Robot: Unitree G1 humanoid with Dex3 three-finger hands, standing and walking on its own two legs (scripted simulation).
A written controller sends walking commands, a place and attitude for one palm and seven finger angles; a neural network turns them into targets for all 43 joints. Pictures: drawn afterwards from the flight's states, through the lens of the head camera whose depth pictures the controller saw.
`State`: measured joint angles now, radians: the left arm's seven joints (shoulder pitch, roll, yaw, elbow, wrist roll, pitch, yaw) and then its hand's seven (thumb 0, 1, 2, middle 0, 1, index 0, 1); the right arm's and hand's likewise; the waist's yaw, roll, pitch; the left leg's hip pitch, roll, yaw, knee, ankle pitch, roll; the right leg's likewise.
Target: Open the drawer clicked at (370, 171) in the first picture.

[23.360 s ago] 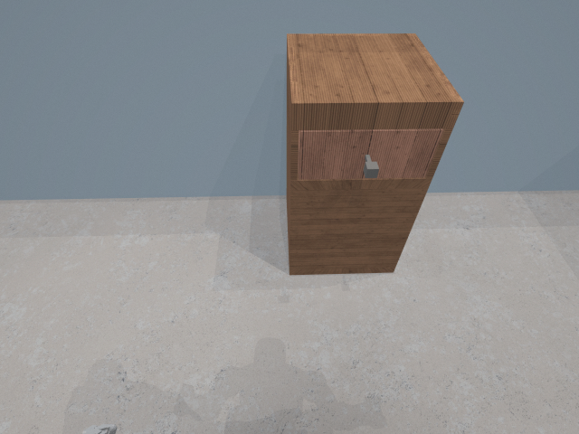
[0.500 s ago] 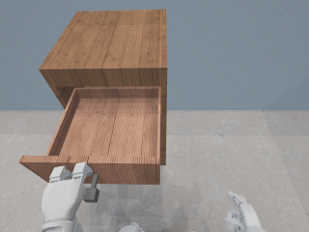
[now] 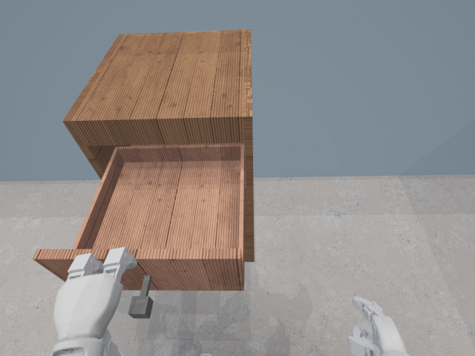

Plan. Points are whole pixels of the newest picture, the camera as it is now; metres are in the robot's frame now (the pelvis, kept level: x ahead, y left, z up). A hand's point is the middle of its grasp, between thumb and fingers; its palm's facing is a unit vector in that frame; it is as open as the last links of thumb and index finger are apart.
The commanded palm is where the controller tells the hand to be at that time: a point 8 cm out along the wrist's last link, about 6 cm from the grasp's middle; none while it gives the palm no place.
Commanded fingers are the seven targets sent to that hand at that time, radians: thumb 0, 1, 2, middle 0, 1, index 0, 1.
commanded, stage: lift the hand off the handle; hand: left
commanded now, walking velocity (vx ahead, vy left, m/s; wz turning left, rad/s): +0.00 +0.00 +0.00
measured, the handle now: (143, 297) +0.25 +0.22 -0.10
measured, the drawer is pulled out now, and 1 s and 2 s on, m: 0.30 0.30 0.30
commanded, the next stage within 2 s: draw the hand back to the body in 0.72 s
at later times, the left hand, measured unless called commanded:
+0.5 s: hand (106, 292) +0.21 +0.23 +0.03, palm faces +0.02 -0.13 -0.99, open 13.8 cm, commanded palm +0.18 +0.23 +0.09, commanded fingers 0.00 -0.50 0.30 -0.30 -1.20 -0.30 -1.20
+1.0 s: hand (89, 293) +0.20 +0.24 +0.06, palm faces +0.04 -0.11 -0.99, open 13.8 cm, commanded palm +0.18 +0.24 +0.12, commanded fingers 0.00 -0.50 0.30 -0.30 -1.20 -0.30 -1.20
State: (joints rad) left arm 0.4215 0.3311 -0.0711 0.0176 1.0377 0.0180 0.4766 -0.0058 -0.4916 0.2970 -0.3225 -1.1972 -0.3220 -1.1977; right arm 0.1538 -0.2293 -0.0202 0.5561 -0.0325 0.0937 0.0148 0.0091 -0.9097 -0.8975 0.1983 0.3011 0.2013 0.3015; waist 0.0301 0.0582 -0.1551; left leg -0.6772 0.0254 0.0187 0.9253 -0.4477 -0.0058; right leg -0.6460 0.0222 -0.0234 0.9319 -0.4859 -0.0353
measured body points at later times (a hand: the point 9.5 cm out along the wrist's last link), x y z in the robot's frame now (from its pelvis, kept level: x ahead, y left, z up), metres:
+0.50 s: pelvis +0.01 +0.00 +0.01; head +0.03 -0.03 +0.46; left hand +0.20 +0.23 +0.08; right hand +0.20 -0.22 -0.09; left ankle +0.00 +0.13 -0.69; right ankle -0.02 -0.10 -0.69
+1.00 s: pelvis +0.01 +0.00 +0.02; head +0.03 -0.03 +0.47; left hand +0.19 +0.24 +0.11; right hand +0.22 -0.22 -0.08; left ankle +0.00 +0.13 -0.69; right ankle -0.02 -0.10 -0.69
